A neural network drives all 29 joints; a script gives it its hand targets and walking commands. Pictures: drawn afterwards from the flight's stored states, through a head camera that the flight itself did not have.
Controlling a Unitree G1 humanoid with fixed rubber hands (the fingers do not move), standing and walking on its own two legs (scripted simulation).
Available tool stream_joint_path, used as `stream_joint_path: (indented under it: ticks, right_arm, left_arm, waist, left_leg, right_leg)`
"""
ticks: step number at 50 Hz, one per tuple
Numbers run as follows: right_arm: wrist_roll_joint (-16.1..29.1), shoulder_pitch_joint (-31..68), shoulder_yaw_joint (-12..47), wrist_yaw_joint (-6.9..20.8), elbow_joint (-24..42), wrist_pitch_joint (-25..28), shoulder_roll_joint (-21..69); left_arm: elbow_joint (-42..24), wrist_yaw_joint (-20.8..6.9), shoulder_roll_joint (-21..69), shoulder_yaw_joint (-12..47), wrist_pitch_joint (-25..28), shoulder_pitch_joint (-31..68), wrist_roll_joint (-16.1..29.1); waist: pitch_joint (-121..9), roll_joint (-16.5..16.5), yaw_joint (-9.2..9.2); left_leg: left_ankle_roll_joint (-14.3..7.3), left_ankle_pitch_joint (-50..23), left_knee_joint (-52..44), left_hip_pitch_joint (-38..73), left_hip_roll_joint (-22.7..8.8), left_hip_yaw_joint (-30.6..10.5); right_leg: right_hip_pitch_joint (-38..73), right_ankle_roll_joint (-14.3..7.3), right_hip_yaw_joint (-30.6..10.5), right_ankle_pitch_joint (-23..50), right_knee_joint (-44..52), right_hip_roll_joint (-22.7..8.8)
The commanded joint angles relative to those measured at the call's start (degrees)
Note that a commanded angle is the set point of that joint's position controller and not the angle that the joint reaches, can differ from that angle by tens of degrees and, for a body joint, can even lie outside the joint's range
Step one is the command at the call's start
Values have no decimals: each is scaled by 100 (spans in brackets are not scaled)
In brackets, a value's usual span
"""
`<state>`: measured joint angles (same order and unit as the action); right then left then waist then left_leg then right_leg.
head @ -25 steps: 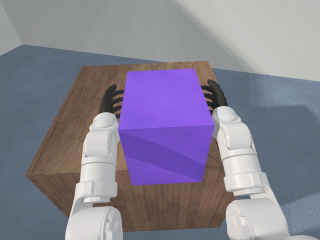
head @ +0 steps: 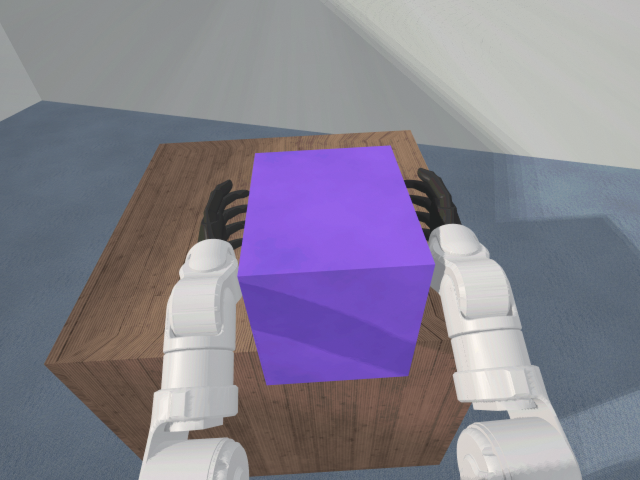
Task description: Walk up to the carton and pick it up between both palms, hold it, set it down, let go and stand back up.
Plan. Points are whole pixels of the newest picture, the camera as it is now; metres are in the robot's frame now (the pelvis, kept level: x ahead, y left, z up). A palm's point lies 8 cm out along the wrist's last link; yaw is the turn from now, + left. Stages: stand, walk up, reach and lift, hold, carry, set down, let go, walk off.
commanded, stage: hold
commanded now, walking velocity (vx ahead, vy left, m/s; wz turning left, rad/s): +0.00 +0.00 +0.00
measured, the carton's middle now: (330, 262) +0.35 +0.02 +0.12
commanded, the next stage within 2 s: none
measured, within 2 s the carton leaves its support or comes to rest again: neither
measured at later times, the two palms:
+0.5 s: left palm (222, 225) +0.36 +0.15 +0.18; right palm (448, 218) +0.37 -0.13 +0.18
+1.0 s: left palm (228, 219) +0.37 +0.14 +0.18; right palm (450, 213) +0.37 -0.13 +0.18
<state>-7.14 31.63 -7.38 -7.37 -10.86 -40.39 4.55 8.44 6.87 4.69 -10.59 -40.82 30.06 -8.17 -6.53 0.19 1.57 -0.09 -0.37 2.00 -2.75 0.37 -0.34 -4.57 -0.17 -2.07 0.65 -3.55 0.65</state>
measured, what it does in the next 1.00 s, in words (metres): stands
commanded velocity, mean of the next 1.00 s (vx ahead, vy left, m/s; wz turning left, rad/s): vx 0.00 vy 0.00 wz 0.00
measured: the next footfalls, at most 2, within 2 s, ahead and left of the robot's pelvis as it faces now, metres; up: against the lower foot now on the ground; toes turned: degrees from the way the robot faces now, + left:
none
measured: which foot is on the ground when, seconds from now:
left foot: down 0.00-1.00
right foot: down 0.00-1.00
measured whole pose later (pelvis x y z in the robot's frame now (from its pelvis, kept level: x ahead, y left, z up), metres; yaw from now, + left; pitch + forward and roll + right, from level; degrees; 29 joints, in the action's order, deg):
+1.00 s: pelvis +0.00 +0.00 +0.00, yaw +0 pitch +2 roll +0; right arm -6.9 36.7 -10.2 -7.5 -17.1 -36.0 3.6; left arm 16.0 7.6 3.7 -12.0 -36.8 36.6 -7.6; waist -8.1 -0.2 -0.1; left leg -0.2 -0.5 2.0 -4.9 0.5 -0.8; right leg -6.6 -0.1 -1.7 0.6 -3.6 0.5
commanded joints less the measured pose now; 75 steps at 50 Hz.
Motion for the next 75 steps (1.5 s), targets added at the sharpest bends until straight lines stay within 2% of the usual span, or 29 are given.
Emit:
stream_joint_path:
  ticks: [1,4,9,13,15,16,17,18,20,23,26,29,31,36,37,38,39,40,44,50,58,60,61,62,67,69,70,71,75]
  right_arm:
    - [776,3584,2181,822,1236,436,2844]
    - [769,3686,2199,794,1203,440,2873]
    - [751,3960,2105,785,1073,488,2892]
    - [497,4142,1711,778,578,503,2710]
    - [445,4165,1547,822,242,516,2696]
    - [478,4302,1532,841,250,563,2664]
    - [437,4360,1479,858,192,585,2698]
    - [413,4438,1391,856,73,610,2658]
    - [399,4526,1398,870,46,672,2741]
    - [401,4548,1287,910,-156,800,2720]
    - [414,4618,1256,910,-201,922,2700]
    - [443,4485,1308,872,-198,1009,2702]
    - [462,4417,1340,850,-275,1038,2723]
    - [598,4324,1606,755,238,1086,2735]
    - [607,4271,1702,767,293,1068,2791]
    - [626,4306,1742,757,381,1067,2789]
    - [701,4282,1854,749,518,1046,2800]
    - [738,4250,1888,730,453,1024,2857]
    - [720,4178,1887,699,464,897,2828]
    - [630,4118,1715,721,453,742,2699]
    - [512,4206,1498,755,285,659,2680]
    - [437,4180,1444,776,221,707,2632]
    - [425,4182,1449,779,225,727,2656]
    - [368,4135,1415,793,138,758,2628]
    - [558,4456,1688,773,491,923,2858]
    - [545,4489,1606,735,295,940,2790]
    - [535,4556,1599,750,237,942,2786]
    - [487,4547,1550,753,189,949,2721]
    - [338,4611,1146,783,-436,981,2590]
  left_arm:
    - [-1162,-834,2702,2503,378,3688,779]
    - [-1206,-798,2656,2477,401,3779,861]
    - [-890,-832,2793,2485,425,4084,882]
    - [-189,-858,2722,2059,448,4139,778]
    - [-119,-878,2632,1971,521,4328,678]
    - [13,-875,2631,1912,533,4382,625]
    - [-17,-871,2649,1875,580,4483,661]
    - [133,-876,2659,1855,605,4575,646]
    - [333,-875,2604,1610,688,4517,580]
    - [340,-861,2607,1568,811,4658,471]
    - [434,-836,2628,1557,910,4665,463]
    - [289,-806,2586,1655,1013,4696,510]
    - [292,-780,2605,1698,1033,4671,495]
    - [20,-720,2692,1914,1071,4428,619]
    - [-194,-705,2669,1985,1084,4448,661]
    - [-190,-699,2733,2079,1064,4466,732]
    - [-295,-692,2755,2172,1054,4390,768]
    - [-282,-673,2745,2217,1025,4381,764]
    - [-230,-644,2695,2204,887,4287,806]
    - [-348,-651,2693,2068,737,4313,709]
    - [-106,-681,2628,1830,650,4307,558]
    - [-11,-695,2656,1806,669,4291,522]
    - [-72,-702,2661,1801,700,4375,544]
    - [-106,-715,2637,1814,755,4425,558]
    - [-338,-708,2761,2006,933,4656,662]
    - [-238,-695,2737,2036,931,4785,647]
    - [-135,-703,2698,2008,935,4802,649]
    - [-21,-702,2726,1980,932,4787,627]
    - [561,-728,2620,1681,996,4956,489]
  waist:
    - [-2255,-238,35]
    - [-2307,-22,-6]
    - [-2288,-170,-56]
    - [-1776,-52,-27]
    - [-1707,-107,-98]
    - [-1855,-144,-32]
    - [-1933,2,-89]
    - [-2007,-84,-83]
    - [-2196,45,-4]
    - [-2204,-65,-32]
    - [-2306,62,5]
    - [-2479,-34,-92]
    - [-2429,-140,-8]
    - [-2866,-4,-102]
    - [-2958,159,-101]
    - [-3034,55,-125]
    - [-2869,176,-127]
    - [-2790,-34,-86]
    - [-2594,125,-162]
    - [-2399,-107,-104]
    - [-2289,19,-83]
    - [-2255,-166,-70]
    - [-2205,-161,-55]
    - [-2409,62,-188]
    - [-2790,-21,-76]
    - [-2695,-205,-94]
    - [-2575,-50,-165]
    - [-2394,-31,-118]
    - [-2270,-239,-214]
  left_leg:
    - [115,-1208,320,775,137,-12]
    - [86,-903,382,715,100,-27]
    - [119,-281,348,505,96,54]
    - [80,349,365,210,55,8]
    - [74,414,408,124,79,47]
    - [46,424,388,173,103,64]
    - [47,374,423,127,85,4]
    - [31,294,475,90,83,34]
    - [-12,213,484,255,62,15]
    - [2,146,541,240,102,53]
    - [-13,-211,525,231,101,9]
    - [15,-392,469,318,105,-28]
    - [32,-700,491,346,122,5]
    - [44,-1537,503,754,136,-82]
    - [23,-1608,485,908,106,-104]
    - [22,-1730,482,965,116,-103]
    - [29,-1788,472,872,110,-142]
    - [18,-1753,418,873,120,-113]
    - [35,-1453,363,798,138,-91]
    - [43,-1057,367,657,83,-91]
    - [32,-895,361,600,70,-64]
    - [78,-915,383,665,33,-62]
    - [54,-966,399,707,52,-52]
    - [81,-907,399,813,62,-69]
    - [47,-1156,422,798,52,-105]
    - [99,-1005,401,652,87,-64]
    - [88,-844,408,644,81,-58]
    - [71,-760,387,554,64,-74]
    - [67,-321,427,515,67,-62]
  right_leg:
    - [725,230,26,1083,-219,75]
    - [585,239,96,689,-194,81]
    - [251,196,94,61,-157,66]
    - [-3,129,185,-777,-126,86]
    - [-160,109,189,-801,-193,118]
    - [-66,122,171,-833,-168,96]
    - [-72,91,173,-772,-208,122]
    - [-79,96,138,-696,-247,125]
    - [-45,157,163,-670,-251,118]
    - [-88,148,139,-623,-251,75]
    - [131,148,113,-128,-295,99]
    - [259,159,63,189,-327,87]
    - [316,151,52,519,-323,61]
    - [611,205,44,1525,-361,64]
    - [652,220,67,1605,-363,101]
    - [737,228,53,1733,-379,70]
    - [784,203,47,1830,-390,75]
    - [815,222,21,1919,-390,67]
    - [789,261,95,1710,-337,68]
    - [534,182,94,997,-229,59]
    - [341,183,120,701,-156,57]
    - [253,179,154,485,-106,58]
    - [229,173,127,544,-99,72]
    - [241,155,188,504,-101,105]
    - [464,170,93,863,-185,50]
    - [390,132,103,723,-167,36]
    - [279,131,103,591,-158,65]
    - [213,146,144,390,-132,77]
    - [-52,65,145,-85,-110,92]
